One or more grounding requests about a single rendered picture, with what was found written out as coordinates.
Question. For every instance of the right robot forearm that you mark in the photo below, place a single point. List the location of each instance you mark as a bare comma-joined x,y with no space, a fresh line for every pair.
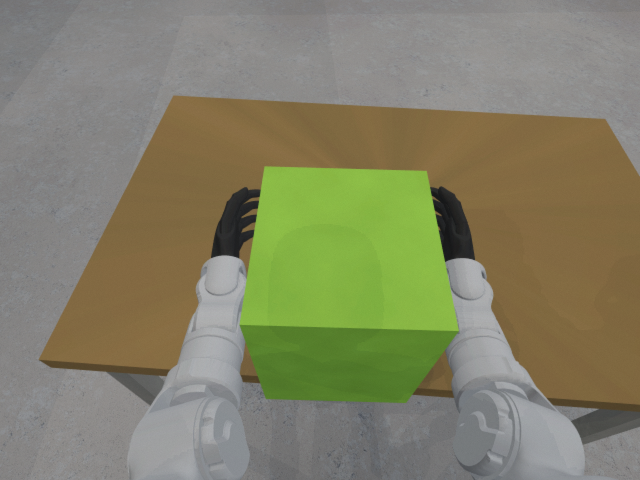
479,355

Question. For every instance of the right robot hand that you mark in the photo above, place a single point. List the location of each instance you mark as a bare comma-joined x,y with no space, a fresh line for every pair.
455,234

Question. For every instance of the left robot hand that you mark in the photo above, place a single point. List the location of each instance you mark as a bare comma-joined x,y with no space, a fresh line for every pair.
228,238

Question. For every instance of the robot left upper arm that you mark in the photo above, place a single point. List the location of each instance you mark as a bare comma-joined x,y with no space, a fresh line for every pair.
203,439

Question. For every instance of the table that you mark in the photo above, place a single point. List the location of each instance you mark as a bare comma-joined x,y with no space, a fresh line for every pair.
552,204

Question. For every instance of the left robot forearm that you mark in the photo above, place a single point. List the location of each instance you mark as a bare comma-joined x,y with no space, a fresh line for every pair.
213,347

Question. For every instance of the robot right upper arm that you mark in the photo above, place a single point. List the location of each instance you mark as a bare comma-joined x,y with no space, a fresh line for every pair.
500,436

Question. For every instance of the carton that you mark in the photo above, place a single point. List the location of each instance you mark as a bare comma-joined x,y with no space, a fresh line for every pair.
347,295

